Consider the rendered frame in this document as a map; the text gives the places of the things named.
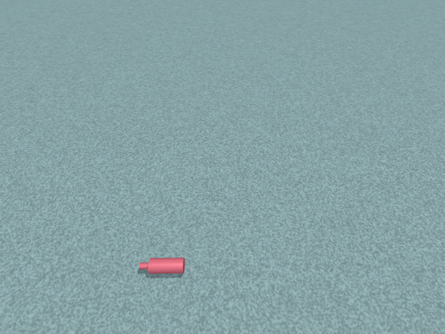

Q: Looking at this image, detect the bottle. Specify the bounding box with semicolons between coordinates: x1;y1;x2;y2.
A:
139;257;185;274

